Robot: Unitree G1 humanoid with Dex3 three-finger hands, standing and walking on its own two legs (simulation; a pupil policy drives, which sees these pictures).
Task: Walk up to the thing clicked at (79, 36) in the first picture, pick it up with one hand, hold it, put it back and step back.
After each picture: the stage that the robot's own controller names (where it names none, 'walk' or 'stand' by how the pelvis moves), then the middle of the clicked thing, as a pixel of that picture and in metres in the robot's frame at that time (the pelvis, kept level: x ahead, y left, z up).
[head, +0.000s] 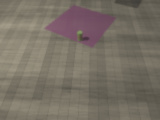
stand; (79, 36) +1.53 +0.07 -0.72
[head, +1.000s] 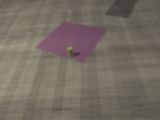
walk; (70, 52) +1.40 +0.30 -0.70
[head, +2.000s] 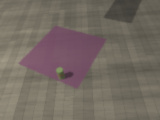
walk; (60, 73) +0.92 +0.32 -0.70
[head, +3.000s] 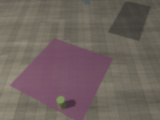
walk; (61, 102) +0.60 +0.23 -0.70
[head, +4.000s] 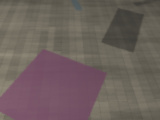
stand; out of the picture +0.41 +0.21 -0.70
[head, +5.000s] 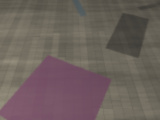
stand; out of the picture +0.38 +0.21 -0.72
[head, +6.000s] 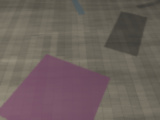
stand; out of the picture +0.38 +0.21 -0.72
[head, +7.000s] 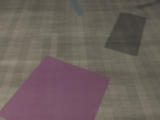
stand; out of the picture +0.38 +0.21 -0.73
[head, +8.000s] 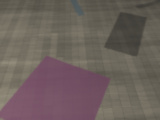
stand; out of the picture +0.37 +0.22 -0.73
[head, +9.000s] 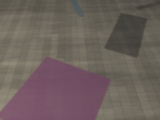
stand; out of the picture +0.37 +0.22 -0.73
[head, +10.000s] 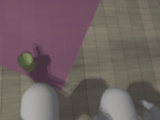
go down; (26, 62) +0.44 +0.26 -0.37
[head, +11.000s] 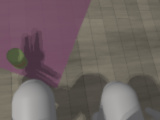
approach; (17, 59) +0.44 +0.28 -0.31
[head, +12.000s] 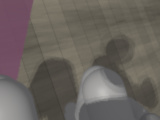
close in; out of the picture +0.40 +0.33 -0.22
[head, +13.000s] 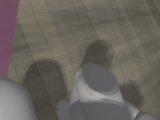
close; out of the picture +0.41 +0.32 -0.21
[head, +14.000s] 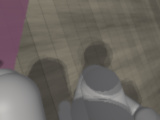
lift; out of the picture +0.37 +0.30 -0.22
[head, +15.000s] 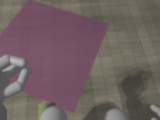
close; (43, 114) +0.30 +0.25 -0.52
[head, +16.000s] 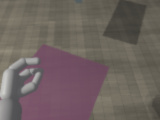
close; out of the picture +0.27 +0.26 -0.69
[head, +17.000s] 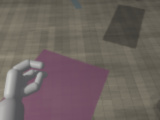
hold; out of the picture +0.26 +0.28 -0.70
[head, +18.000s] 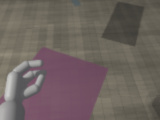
stand; out of the picture +0.26 +0.30 -0.70
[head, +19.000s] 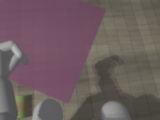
crouch; (20, 107) +0.29 +0.33 -0.48
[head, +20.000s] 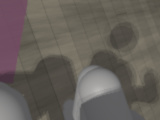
lower; out of the picture +0.24 +0.38 -0.26
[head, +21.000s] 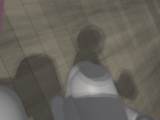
lower; out of the picture +0.24 +0.38 -0.25
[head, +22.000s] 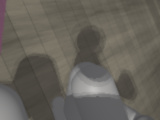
lower; out of the picture +0.24 +0.37 -0.25
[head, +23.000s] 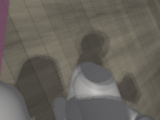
lower; out of the picture +0.25 +0.36 -0.25
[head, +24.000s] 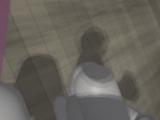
lower; out of the picture +0.25 +0.36 -0.25
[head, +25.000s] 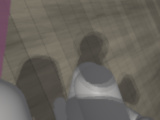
withdraw; out of the picture +0.25 +0.35 -0.25
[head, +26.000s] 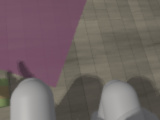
walk; (0, 93) +0.29 +0.33 -0.32
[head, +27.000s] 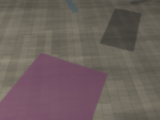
stand; out of the picture +0.25 +0.27 -0.68
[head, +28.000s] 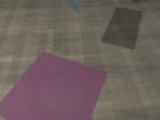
stand; out of the picture +0.27 +0.30 -0.69
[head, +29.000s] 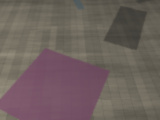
stand; out of the picture +0.27 +0.30 -0.70
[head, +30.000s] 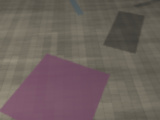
stand; out of the picture +0.28 +0.30 -0.74
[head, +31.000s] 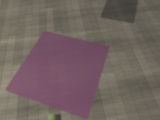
walk; out of the picture +0.36 +0.27 -0.72
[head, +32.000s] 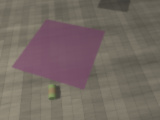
walk; (52, 91) +0.63 +0.32 -0.73
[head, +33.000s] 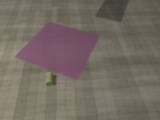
stand; (49, 78) +0.89 +0.32 -0.73
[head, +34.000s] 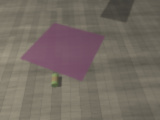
stand; (55, 80) +0.88 +0.30 -0.75
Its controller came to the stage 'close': yes
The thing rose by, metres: 0.01
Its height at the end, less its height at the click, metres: -0.02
